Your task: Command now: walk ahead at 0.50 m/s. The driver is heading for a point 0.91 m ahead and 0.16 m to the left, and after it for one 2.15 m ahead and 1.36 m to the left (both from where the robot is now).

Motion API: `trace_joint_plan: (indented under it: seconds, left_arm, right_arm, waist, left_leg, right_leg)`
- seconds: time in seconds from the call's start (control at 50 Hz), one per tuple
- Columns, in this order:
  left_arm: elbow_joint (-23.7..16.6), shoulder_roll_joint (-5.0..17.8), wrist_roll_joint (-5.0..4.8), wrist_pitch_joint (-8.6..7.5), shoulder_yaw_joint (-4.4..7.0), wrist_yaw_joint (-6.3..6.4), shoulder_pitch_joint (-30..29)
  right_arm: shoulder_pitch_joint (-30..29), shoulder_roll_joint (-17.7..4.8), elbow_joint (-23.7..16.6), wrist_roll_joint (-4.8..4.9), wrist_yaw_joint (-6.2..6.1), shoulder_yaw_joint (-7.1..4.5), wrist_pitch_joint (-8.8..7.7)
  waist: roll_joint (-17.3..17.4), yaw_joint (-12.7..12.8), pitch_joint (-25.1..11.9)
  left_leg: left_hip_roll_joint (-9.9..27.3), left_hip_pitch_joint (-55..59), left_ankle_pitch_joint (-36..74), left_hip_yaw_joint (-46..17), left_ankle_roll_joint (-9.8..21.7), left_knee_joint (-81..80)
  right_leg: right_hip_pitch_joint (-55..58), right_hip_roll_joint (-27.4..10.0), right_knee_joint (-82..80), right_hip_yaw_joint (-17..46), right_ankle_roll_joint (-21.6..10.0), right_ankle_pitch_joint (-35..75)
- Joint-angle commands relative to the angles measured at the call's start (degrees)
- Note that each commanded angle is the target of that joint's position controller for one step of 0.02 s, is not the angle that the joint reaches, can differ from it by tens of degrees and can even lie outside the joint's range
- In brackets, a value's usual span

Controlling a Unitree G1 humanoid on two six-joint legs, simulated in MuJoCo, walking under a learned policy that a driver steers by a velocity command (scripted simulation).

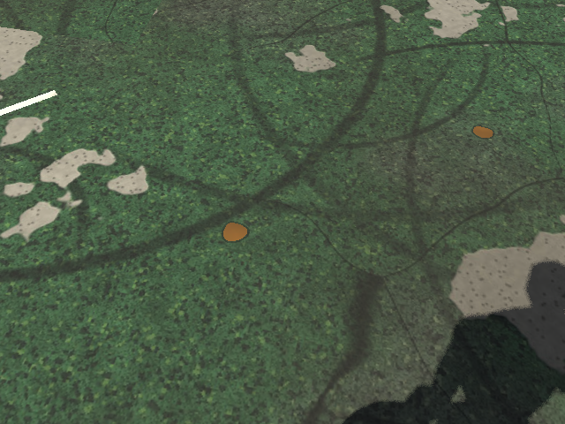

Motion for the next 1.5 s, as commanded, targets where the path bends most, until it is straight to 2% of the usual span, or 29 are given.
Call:
trace_joint_plan:
  seconds: [0.02, 0.06, 0.1, 0.14, 0.3, 0.44, 0.48, 0.52, 0.54, 0.56, 0.58, 0.6, 0.62, 0.64, 0.68, 0.76, 0.86, 0.98, 1.04, 1.08, 1.1, 1.12, 1.14, 1.16, 1.2, 1.22, 1.32, 1.4, 1.5]
  left_arm:
    - [-5.2, 7.1, -1.89, -3.40, 0.75, -0.61, -1.1]
    - [-6.1, 6.4, -0.69, -3.10, 1.19, 0.18, -6.0]
    - [-5.7, 4.1, -0.33, -1.53, 1.34, 0.27, -4.0]
    - [-5.8, 2.8, -0.18, -0.49, 1.35, 0.41, -4.0]
    - [-10.4, 1.7, 0.15, -0.58, 1.36, -0.15, -19.6]
    - [-14.2, 2.4, -0.49, -1.76, 1.02, -2.12, -28.1]
    - [-13.5, 4.3, -0.47, -2.36, 1.83, -2.28, -23.9]
    - [-8.7, 9.2, -0.10, -2.70, 4.36, -1.49, -7.2]
    - [-7.1, 14.3, 0.75, -2.49, 5.53, -0.72, 3.4]
    - [-6.4, 15.3, 1.29, -2.24, 5.39, -1.22, 4.1]
    - [-7.2, 9.3, 0.83, -2.37, 3.94, -1.19, 1.6]
    - [-8.0, 6.5, 0.44, -2.52, 3.09, -1.03, -3.3]
    - [-8.6, 5.1, 0.60, -2.67, 2.53, -1.15, -7.7]
    - [-8.5, 3.6, 0.87, -2.78, 2.22, -1.27, -10.2]
    - [-7.5, 2.5, 1.58, -2.98, 2.11, -1.16, -11.0]
    - [-6.0, 5.1, 1.77, -3.20, 2.98, 0.02, -9.2]
    - [-5.6, 6.7, 1.66, -2.38, 3.30, 1.20, -7.3]
    - [-4.3, 8.6, 0.39, -0.41, 4.06, 1.57, -2.0]
    - [-5.2, 11.1, -0.34, 0.54, 4.73, 1.79, -4.2]
    - [-6.0, 12.1, -0.91, 1.28, 4.86, 1.91, -6.8]
    - [-7.1, 11.0, -0.16, 0.92, 4.39, 1.93, -6.7]
    - [-10.2, 1.0, 1.96, -0.80, 1.55, 0.89, -1.6]
    - [-11.8, 4.7, -0.61, -3.67, 1.83, 0.02, -7.1]
    - [-13.5, 7.1, -2.64, -4.94, 2.51, -0.36, -13.0]
    - [-12.3, 7.2, -0.41, -5.12, 2.86, 0.33, -12.7]
    - [-12.0, 7.9, 0.10, -4.24, 3.41, 0.35, -11.1]
    - [-14.9, 5.2, 1.63, -1.72, 3.04, 0.79, -16.6]
    - [-17.4, 3.6, 1.03, -2.12, 2.21, 0.07, -24.5]
    - [-19.6, 5.3, 0.48, -3.28, 2.18, -1.39, -28.2]
  right_arm:
    - [18.5, -9.5, 2.2, -0.04, -0.29, -2.64, -0.11]
    - [10.4, -6.5, 0.6, -0.50, -0.04, -1.58, -0.05]
    - [10.0, -4.7, 1.5, -1.01, 0.29, -1.04, -0.21]
    - [11.9, -6.1, 2.7, -0.77, 0.00, -1.41, -0.46]
    - [18.3, -8.1, 5.7, -0.16, -1.98, -1.77, 0.50]
    - [22.8, -8.8, 9.0, 0.57, -2.53, -2.37, 1.99]
    - [21.0, -9.9, 8.6, 0.73, -2.69, -2.78, 2.45]
    - [18.2, -8.5, 7.3, 0.34, -2.59, -2.15, 2.72]
    - [18.9, -5.8, 5.5, -0.96, -2.53, -1.05, 2.56]
    - [26.6, 1.4, 6.0, 0.69, -2.15, 0.61, 1.40]
    - [22.9, -5.9, 6.6, 2.20, -2.22, -1.08, 0.69]
    - [18.1, -8.1, 5.1, 2.67, -2.33, -1.84, 0.49]
    - [16.0, -7.4, 4.8, 2.32, -2.77, -1.98, 0.77]
    - [15.2, -6.6, 4.8, 1.62, -3.03, -2.45, 1.34]
    - [17.3, -3.9, 4.9, 1.77, -2.73, -2.59, 2.89]
    - [13.0, -3.3, 2.4, 1.27, -2.70, -3.04, 4.55]
    - [5.4, -2.8, -0.6, 0.79, -1.22, -2.68, 4.12]
    - [-4.7, -2.0, -6.1, 0.87, 1.06, -1.66, 4.11]
    - [-2.0, -4.4, -7.5, 0.98, 1.72, -2.76, 4.43]
    - [11.4, -9.1, -4.8, 1.31, 1.36, -5.38, 4.52]
    - [20.6, -14.3, -2.4, 1.19, 0.08, -7.62, 4.92]
    - [19.0, -20.3, -2.5, 1.36, -0.37, -8.21, 4.43]
    - [21.7, -16.4, -4.0, 0.31, -0.06, -6.81, 3.59]
    - [19.8, -12.7, -3.6, -0.17, 0.11, -5.76, 2.80]
    - [11.1, -8.3, -5.5, 0.44, 0.03, -4.39, 2.28]
    - [8.8, -7.1, -6.5, 0.01, -0.21, -3.80, 2.18]
    - [12.0, -10.7, -6.3, 0.40, -2.00, -4.43, 1.86]
    - [15.3, -10.5, -5.7, 0.68, -2.62, -4.35, 2.42]
    - [19.1, -9.4, -3.9, 0.84, -2.85, -4.00, 2.88]
  waist:
    - [10.5, -8.0, -13.2]
    - [3.3, -4.7, -6.0]
    - [5.0, -2.1, -4.7]
    - [4.4, -1.3, -3.1]
    - [3.9, -4.9, 1.6]
    - [4.3, -6.4, 4.6]
    - [5.6, -3.5, 2.3]
    - [4.7, 4.4, -8.0]
    - [-4.3, 6.9, -18.0]
    - [-19.2, 2.5, -24.5]
    - [-11.4, 3.9, -19.1]
    - [-8.3, 3.0, -11.4]
    - [-3.6, 0.9, -7.7]
    - [-3.5, -0.6, -4.6]
    - [-5.6, -2.8, -3.2]
    - [-3.0, -3.3, 0.3]
    - [-2.1, -1.5, 2.3]
    - [-1.7, 1.7, 5.4]
    - [-4.6, -1.8, 1.5]
    - [-4.7, -9.9, -5.8]
    - [0.6, -13.5, -10.7]
    - [15.6, -5.5, -14.2]
    - [9.9, -8.9, -21.6]
    - [6.6, -9.6, -13.9]
    - [0.5, -4.4, -6.6]
    - [1.0, -2.3, -5.8]
    - [1.6, -2.2, -2.2]
    - [4.8, -5.4, -0.7]
    - [6.1, -7.3, -0.6]
  left_leg:
    - [19.6, 42.8, -7.5, -34.7, 11.8, -15.8]
    - [15.2, 27.8, 3.9, -22.3, 9.5, -18.6]
    - [12.6, 21.7, 7.1, -16.9, 8.8, -21.9]
    - [12.1, 19.8, 10.2, -13.8, 9.6, -24.0]
    - [10.2, 22.8, 9.1, -6.8, 7.5, -27.0]
    - [14.1, 32.2, 11.6, -7.9, 6.9, -22.0]
    - [14.2, 32.0, 19.7, -8.9, 5.9, -17.6]
    - [8.9, 24.0, 28.2, -5.8, 3.1, 0.4]
    - [3.6, 10.8, 7.2, -2.6, 0.7, 20.2]
    - [-4.5, -8.3, -26.5, -6.1, -1.5, 36.4]
    - [-1.0, -13.0, -25.1, -11.5, -1.0, 42.7]
    - [1.7, -15.2, -19.3, -10.0, -0.3, 42.8]
    - [4.5, -12.2, -14.1, -9.1, -0.4, 40.7]
    - [6.0, -9.8, -10.9, -8.9, -0.4, 37.8]
    - [7.6, -5.3, -7.7, -8.8, -0.3, 35.5]
    - [8.0, -11.3, -0.9, -9.5, -1.1, 30.8]
    - [6.9, -13.3, 9.8, -6.5, -1.8, 16.5]
    - [5.4, -15.5, 5.3, -0.3, 0.1, 6.6]
    - [0.6, -5.8, -2.8, 4.6, 2.9, 5.4]
    - [-4.4, 13.2, -1.6, 6.3, 6.4, 0.4]
    - [-0.2, 30.6, -1.3, -3.5, 9.4, -2.6]
    - [14.3, 48.4, -6.3, -35.2, 19.4, -7.0]
    - [18.8, 52.0, -11.9, -50.3, 22.1, -16.3]
    - [17.2, 47.8, -7.1, -41.9, 18.5, -17.2]
    - [12.2, 30.6, 3.6, -27.9, 14.4, -17.0]
    - [10.6, 25.2, 7.5, -24.7, 13.7, -18.2]
    - [7.2, 16.3, 14.2, -18.3, 12.9, -21.0]
    - [4.1, 14.7, 7.2, -16.2, 9.3, -19.9]
    - [7.3, 21.8, 4.6, -20.9, 8.2, -15.0]
  right_leg:
    - [-37.7, -1.5, 31.0, 5.6, -2.9, 0.2]
    - [-33.0, -6.4, 24.9, 3.5, -2.6, 9.1]
    - [-27.5, -8.1, 20.6, 3.5, -2.3, 12.5]
    - [-27.9, -8.3, 17.4, 2.8, -1.6, 14.5]
    - [-32.5, -6.6, -5.9, 0.6, 0.2, 33.2]
    - [-32.0, -4.6, -15.7, 0.1, -1.8, 27.2]
    - [-23.8, -2.6, -17.5, -1.0, -2.8, 23.7]
    - [1.1, -2.1, -17.3, -1.2, -5.5, 25.1]
    - [19.2, -15.0, -16.6, 13.1, -8.8, 24.2]
    - [32.8, -25.5, -25.4, 38.1, -16.3, 14.1]
    - [27.3, -23.3, -28.0, 36.2, -13.7, 9.1]
    - [19.1, -21.8, -28.9, 26.6, -10.8, 11.0]
    - [10.7, -19.6, -30.9, 20.2, -9.4, 15.5]
    - [4.7, -17.5, -33.1, 14.7, -8.6, 18.3]
    - [-0.5, -15.4, -36.1, 7.9, -8.1, 21.6]
    - [-1.2, -15.6, -38.6, 0.4, -9.0, 28.5]
    - [2.4, -14.6, -39.2, -7.1, -7.8, 31.2]
    - [12.9, -17.6, -35.2, -11.8, -7.0, 37.5]
    - [14.7, -17.8, -25.8, -14.4, -5.3, 61.8]
    - [10.3, -15.5, -6.8, -16.2, -3.1, 69.5]
    - [-3.3, -12.8, 10.6, -16.1, -0.1, 52.9]
    - [-29.5, -0.9, 30.5, -10.5, 3.1, -3.3]
    - [-36.5, 1.2, 37.0, 3.2, 2.1, -6.8]
    - [-41.5, -1.7, 35.7, 4.1, 0.3, -1.3]
    - [-34.6, -6.3, 25.6, 4.1, -0.3, 6.8]
    - [-30.2, -7.6, 22.5, 4.5, 0.1, 8.7]
    - [-28.6, -5.9, 6.7, 2.3, 4.1, 18.7]
    - [-25.0, -2.3, -10.0, 1.8, 4.0, 32.0]
    - [-23.8, -1.2, -17.4, 2.5, 2.1, 32.3]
